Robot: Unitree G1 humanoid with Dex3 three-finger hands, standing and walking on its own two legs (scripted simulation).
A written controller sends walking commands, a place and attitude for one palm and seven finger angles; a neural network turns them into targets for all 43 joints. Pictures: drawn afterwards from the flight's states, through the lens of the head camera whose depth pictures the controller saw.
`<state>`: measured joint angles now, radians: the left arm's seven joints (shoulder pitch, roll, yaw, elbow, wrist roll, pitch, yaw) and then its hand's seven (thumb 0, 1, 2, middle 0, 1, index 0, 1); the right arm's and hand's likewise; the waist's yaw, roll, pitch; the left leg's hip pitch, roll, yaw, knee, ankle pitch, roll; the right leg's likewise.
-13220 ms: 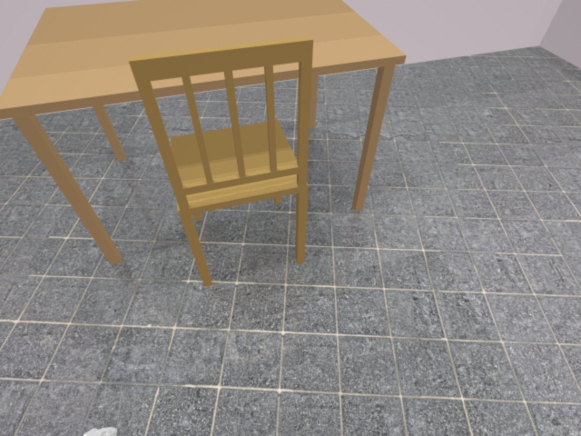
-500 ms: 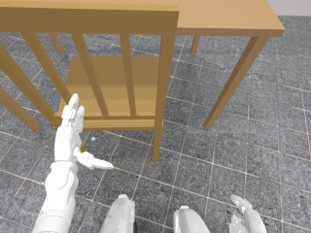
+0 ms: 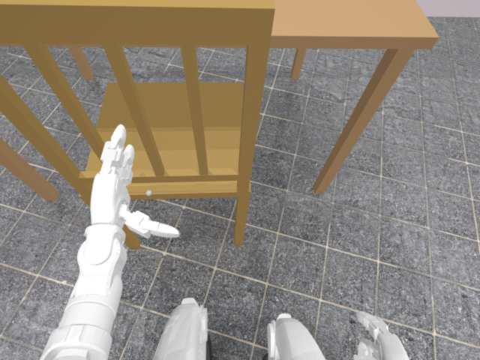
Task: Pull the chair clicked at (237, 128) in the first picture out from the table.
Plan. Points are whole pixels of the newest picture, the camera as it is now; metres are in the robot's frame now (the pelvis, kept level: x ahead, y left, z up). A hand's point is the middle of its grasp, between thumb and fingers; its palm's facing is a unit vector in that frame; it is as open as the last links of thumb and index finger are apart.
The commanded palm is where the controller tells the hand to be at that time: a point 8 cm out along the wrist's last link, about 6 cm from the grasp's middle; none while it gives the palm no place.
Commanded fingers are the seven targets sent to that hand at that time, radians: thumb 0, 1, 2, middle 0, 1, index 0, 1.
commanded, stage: push the fingers through the gap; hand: left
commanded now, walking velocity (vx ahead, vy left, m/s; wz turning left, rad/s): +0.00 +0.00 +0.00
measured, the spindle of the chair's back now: (142, 124) +0.50 +0.18 +0.05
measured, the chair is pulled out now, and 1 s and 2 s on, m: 0.00 0.00 0.00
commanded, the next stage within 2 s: hook a spindle and tug to test in 1.24 s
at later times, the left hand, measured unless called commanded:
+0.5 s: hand (150, 168) +0.42 +0.16 +0.03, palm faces +0.08 -1.00 -0.04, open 17.0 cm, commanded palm +0.40 +0.21 +0.03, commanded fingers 0.00 -0.50 0.30 -0.06 -0.08 -0.06 -0.08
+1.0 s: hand (152, 146) +0.47 +0.17 +0.02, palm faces +0.07 -1.00 -0.02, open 17.0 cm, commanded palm +0.44 +0.21 +0.03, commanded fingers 0.00 -0.50 0.30 -0.06 -0.08 -0.06 -0.08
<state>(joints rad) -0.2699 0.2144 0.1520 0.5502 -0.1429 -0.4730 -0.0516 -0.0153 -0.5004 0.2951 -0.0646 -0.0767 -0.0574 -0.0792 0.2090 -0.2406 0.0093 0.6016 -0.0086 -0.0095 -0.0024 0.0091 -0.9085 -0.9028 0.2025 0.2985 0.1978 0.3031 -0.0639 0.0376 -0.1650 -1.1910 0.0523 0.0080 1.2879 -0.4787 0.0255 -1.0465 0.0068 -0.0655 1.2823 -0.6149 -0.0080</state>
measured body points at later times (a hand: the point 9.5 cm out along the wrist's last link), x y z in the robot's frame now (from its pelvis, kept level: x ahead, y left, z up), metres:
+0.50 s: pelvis +0.00 +0.00 +0.00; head +0.12 +0.01 +0.44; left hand +0.41 +0.22 +0.03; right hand +0.09 -0.27 -0.12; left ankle +0.07 +0.11 -0.62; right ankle +0.00 -0.12 -0.62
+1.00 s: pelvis +0.00 +0.00 -0.01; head +0.14 +0.02 +0.42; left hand +0.46 +0.22 +0.03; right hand +0.05 -0.26 -0.13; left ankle +0.07 +0.11 -0.62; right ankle +0.00 -0.12 -0.62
